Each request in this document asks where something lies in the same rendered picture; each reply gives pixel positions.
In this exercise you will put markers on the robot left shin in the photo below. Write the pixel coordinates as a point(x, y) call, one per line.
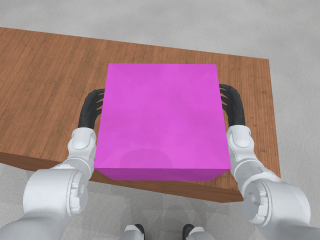
point(131, 227)

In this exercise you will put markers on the pedestal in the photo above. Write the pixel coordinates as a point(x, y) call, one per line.
point(46, 77)

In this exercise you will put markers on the right robot upper arm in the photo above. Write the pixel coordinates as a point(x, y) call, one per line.
point(280, 211)

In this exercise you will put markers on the right robot hand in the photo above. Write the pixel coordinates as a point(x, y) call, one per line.
point(234, 108)

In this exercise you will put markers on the robot right forearm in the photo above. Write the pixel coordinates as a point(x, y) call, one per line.
point(245, 167)

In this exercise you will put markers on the robot left forearm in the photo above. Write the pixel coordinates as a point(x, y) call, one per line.
point(82, 151)

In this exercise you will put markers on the left robot upper arm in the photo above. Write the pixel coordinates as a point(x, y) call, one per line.
point(52, 198)

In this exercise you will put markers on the robot right foot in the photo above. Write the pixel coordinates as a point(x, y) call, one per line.
point(186, 230)

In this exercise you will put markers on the left robot hand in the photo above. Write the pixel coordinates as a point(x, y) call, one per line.
point(89, 111)

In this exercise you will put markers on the carton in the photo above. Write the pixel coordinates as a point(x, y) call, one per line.
point(162, 122)

